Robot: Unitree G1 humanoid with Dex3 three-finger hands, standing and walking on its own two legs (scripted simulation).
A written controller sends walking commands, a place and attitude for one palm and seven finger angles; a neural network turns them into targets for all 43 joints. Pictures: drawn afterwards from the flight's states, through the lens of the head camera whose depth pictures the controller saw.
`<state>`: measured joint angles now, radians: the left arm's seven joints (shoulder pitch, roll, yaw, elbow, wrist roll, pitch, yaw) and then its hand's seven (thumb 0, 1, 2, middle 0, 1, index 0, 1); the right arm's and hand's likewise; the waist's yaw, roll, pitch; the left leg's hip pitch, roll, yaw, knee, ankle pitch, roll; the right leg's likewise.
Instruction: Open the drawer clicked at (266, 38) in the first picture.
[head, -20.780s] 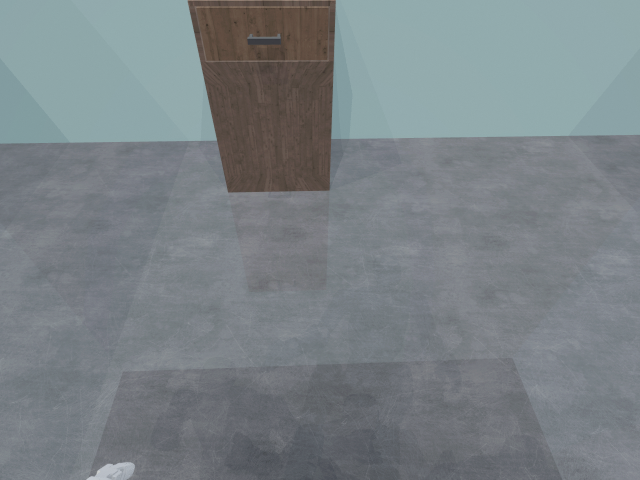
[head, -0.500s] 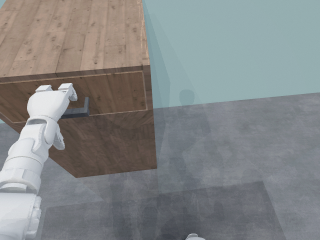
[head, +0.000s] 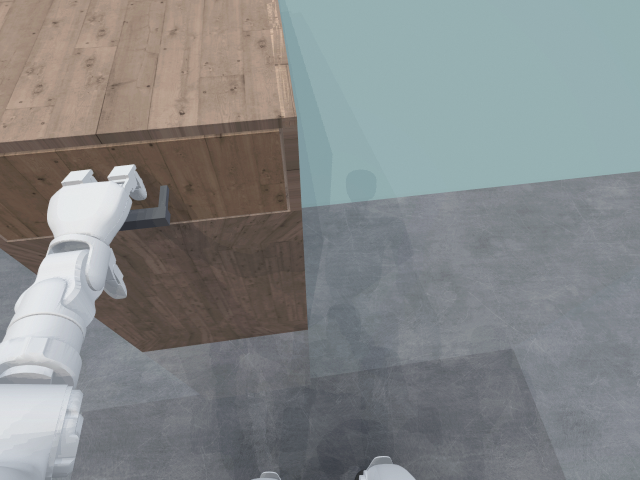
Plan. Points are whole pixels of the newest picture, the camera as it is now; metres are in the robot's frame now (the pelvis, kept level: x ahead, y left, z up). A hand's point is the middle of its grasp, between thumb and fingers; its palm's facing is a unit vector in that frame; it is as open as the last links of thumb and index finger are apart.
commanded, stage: lower the fingers behind the handle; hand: left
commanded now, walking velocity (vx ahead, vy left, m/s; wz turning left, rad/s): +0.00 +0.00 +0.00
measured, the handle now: (127, 208) +0.48 +0.29 +0.00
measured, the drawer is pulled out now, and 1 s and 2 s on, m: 0.00 0.00 0.01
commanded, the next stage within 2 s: close the thumb around the handle in 0.86 s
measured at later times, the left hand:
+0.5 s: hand (116, 232) +0.43 +0.29 +0.01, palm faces -0.05 +0.02 -1.00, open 13.8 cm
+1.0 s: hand (129, 245) +0.43 +0.28 -0.02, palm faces -0.07 -0.01 -1.00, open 13.7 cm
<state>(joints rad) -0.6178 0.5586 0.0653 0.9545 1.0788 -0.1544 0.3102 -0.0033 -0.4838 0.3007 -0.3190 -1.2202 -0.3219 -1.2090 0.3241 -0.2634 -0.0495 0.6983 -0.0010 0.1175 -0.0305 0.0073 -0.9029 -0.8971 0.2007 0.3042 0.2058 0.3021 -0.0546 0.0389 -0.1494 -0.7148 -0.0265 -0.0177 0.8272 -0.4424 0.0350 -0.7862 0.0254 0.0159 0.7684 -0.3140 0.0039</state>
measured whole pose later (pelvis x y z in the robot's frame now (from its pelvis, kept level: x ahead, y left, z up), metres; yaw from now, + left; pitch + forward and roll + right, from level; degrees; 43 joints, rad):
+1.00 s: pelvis -0.01 +0.00 -0.02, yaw +0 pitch +23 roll -2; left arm -0.68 0.56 0.05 1.02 1.08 -0.10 0.38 0.00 -0.48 0.30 -0.32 -1.22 -0.32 -1.22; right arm 0.32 -0.27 -0.04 0.72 -0.01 0.10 -0.02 0.01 -0.90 -0.90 0.20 0.30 0.20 0.30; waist -0.08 0.05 -0.16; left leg -0.90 -0.02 -0.03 0.98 -0.49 0.03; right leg -0.96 0.03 0.00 0.90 -0.35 0.00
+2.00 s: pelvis +0.01 +0.00 -0.01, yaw -1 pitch +22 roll -2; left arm -0.47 0.51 0.09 0.83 1.06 -0.12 0.38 0.01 0.79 0.83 -0.38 -1.35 -0.42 -1.35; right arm 0.30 -0.27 -0.06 0.70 -0.02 0.13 -0.01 0.01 -0.90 -0.90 0.20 0.30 0.20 0.30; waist -0.06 0.05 -0.17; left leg -0.79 -0.01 0.00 0.90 -0.49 0.04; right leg -0.86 0.04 0.03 0.84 -0.35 0.01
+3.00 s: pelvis +0.01 -0.01 +0.00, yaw +0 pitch +14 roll -1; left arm 0.05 0.39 0.03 0.38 1.05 -0.02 0.44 -0.01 0.77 0.84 -0.38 -1.35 -0.42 -1.35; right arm 0.18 -0.24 -0.04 0.65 -0.01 0.08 -0.04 0.01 -0.90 -0.90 0.20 0.30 0.20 0.30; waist 0.01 0.04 -0.14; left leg -0.60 -0.02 -0.02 0.84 -0.48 0.01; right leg -0.69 0.04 0.01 0.81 -0.36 -0.02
